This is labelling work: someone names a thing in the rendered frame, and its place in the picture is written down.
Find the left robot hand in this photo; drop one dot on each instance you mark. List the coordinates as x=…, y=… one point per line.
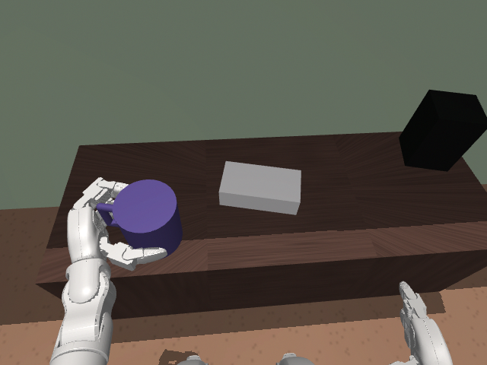
x=88, y=238

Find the right robot hand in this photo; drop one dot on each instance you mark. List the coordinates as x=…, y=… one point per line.
x=422, y=334

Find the left robot arm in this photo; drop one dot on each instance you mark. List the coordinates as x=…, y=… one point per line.
x=86, y=332

